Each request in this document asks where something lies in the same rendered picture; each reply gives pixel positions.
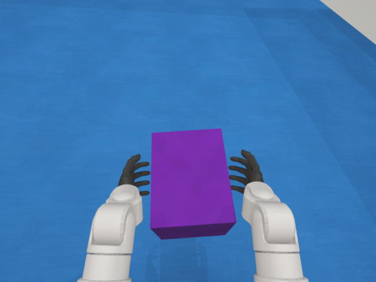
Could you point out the right robot forearm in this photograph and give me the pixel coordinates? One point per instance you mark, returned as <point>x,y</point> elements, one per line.
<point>274,235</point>

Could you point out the robot left hand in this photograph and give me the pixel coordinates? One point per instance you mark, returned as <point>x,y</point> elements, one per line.
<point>128,176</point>

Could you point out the left robot forearm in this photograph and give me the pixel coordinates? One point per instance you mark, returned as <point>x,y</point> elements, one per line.
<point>112,236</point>

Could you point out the carton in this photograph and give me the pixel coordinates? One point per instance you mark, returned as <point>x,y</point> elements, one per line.
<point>190,186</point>

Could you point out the robot right hand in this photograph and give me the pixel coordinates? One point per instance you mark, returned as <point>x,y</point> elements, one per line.
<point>252,171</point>

